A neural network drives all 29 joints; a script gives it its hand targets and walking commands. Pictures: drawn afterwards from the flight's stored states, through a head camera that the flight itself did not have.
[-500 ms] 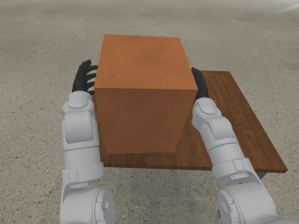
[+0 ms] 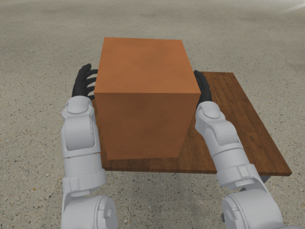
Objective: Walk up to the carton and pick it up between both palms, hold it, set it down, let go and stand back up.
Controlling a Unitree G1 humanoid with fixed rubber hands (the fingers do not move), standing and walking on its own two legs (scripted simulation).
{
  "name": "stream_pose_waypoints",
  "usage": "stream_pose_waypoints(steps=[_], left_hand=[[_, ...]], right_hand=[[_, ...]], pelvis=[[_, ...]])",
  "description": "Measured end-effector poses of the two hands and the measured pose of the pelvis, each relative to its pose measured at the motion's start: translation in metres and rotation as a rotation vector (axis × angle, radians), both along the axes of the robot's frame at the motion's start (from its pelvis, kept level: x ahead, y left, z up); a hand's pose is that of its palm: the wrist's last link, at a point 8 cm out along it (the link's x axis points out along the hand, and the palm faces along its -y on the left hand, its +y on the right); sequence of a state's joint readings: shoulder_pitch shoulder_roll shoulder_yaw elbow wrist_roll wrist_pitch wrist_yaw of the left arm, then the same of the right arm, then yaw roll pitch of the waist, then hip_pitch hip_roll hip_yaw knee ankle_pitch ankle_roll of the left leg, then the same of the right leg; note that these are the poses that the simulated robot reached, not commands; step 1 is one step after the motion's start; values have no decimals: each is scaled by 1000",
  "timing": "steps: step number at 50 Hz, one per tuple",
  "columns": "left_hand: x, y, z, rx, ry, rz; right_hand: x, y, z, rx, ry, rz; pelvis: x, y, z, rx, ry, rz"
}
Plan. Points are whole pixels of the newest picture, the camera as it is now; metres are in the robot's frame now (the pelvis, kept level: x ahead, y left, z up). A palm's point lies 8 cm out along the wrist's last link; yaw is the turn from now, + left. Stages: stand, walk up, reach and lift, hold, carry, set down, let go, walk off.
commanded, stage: hold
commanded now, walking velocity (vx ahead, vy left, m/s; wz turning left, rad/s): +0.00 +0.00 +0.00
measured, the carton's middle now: (143, 101) +0.40 +0.00 +0.16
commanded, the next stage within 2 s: set down in 1.80 s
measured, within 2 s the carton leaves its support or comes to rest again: neither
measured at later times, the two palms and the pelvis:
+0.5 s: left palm (79, 96) +0.36 +0.15 +0.22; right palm (200, 98) +0.36 -0.14 +0.19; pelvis +0.00 +0.00 +0.00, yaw +1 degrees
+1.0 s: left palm (83, 96) +0.36 +0.14 +0.22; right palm (203, 100) +0.36 -0.14 +0.19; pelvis +0.00 +0.00 +0.00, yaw +0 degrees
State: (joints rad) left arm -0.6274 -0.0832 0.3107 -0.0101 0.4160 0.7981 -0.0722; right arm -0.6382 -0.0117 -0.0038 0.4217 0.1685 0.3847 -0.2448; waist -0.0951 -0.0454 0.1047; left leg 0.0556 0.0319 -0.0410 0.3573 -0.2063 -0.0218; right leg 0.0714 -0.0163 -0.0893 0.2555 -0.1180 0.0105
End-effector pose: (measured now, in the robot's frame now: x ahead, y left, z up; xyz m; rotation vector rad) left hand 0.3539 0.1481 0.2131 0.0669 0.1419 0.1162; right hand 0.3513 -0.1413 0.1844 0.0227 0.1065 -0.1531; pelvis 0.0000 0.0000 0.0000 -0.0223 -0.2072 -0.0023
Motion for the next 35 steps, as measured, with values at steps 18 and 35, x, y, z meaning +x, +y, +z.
stream_pose_waypoints(steps=[18,35], left_hand=[[3,3,5,-12,4,6],[3,4,-3,10,10,-2]], right_hand=[[4,3,7,-15,-1,2],[2,3,-2,1,1,-3]], pelvis=[[-5,-2,1,5,13,7],[0,2,0,1,-3,11]])
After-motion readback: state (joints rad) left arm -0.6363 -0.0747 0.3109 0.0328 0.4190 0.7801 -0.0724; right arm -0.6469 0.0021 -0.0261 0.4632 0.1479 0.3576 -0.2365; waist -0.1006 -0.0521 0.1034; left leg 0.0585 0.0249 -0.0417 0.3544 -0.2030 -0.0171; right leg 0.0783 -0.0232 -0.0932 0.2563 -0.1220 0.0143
